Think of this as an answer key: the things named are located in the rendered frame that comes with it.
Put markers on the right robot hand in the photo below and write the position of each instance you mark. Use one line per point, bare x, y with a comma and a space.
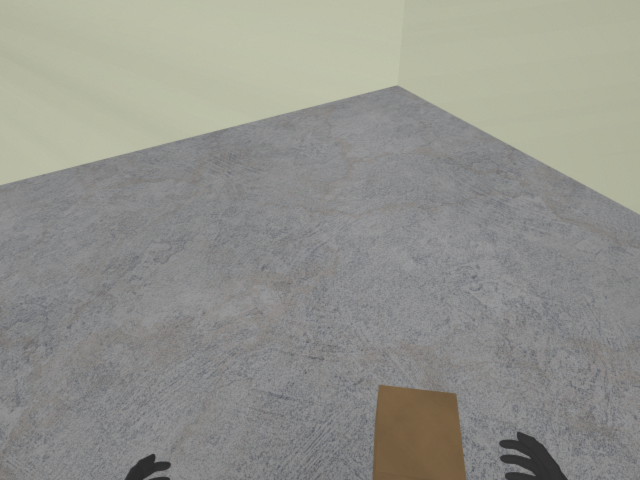
541, 463

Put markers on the left robot hand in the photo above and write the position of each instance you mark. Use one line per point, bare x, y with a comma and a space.
145, 467

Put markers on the carton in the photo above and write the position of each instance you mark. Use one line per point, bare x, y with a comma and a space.
417, 435

